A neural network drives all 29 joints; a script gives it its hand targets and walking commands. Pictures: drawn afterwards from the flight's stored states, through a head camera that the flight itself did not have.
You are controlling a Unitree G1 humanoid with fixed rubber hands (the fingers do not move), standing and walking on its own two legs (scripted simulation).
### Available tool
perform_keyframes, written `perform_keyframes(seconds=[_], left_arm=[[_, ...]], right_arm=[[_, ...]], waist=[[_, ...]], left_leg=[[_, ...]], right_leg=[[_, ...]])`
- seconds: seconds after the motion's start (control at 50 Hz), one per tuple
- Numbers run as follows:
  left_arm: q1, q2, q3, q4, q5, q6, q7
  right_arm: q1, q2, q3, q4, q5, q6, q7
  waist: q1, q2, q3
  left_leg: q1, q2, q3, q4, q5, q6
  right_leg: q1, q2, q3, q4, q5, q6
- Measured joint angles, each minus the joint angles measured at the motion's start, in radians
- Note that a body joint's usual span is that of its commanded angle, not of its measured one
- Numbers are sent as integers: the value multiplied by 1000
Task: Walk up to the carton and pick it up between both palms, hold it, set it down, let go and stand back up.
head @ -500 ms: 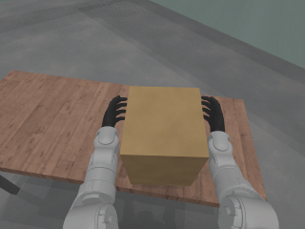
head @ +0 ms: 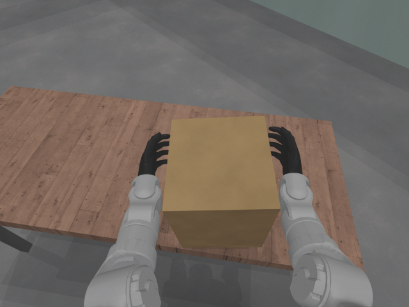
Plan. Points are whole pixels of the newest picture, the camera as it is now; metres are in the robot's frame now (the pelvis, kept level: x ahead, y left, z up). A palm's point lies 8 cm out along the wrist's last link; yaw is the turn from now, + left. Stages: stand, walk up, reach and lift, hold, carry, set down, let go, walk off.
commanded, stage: set down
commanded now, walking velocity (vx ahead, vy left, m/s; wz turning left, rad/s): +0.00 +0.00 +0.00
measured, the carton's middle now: (219, 187) +0.37 -0.01 -0.04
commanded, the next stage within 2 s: none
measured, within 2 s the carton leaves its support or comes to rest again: rests again in 1.98 s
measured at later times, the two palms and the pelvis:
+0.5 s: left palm (152, 177) +0.37 +0.15 +0.00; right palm (284, 171) +0.39 -0.14 +0.02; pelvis +0.01 +0.00 +0.00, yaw +0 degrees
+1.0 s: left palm (153, 184) +0.36 +0.15 -0.02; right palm (283, 177) +0.38 -0.14 +0.00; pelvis +0.00 +0.00 -0.01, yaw +0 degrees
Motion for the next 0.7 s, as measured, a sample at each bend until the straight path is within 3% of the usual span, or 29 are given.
perform_keyframes(seconds=[0.7], left_arm=[[5, 31, 24, 164, -2, -189, 45]], right_arm=[[-17, 6, -58, 92, -76, -104, -5]], waist=[[0, 13, -57]], left_leg=[[-166, 3, 5, 48, -14, -1]], right_leg=[[-163, 2, 3, 37, -7, -3]])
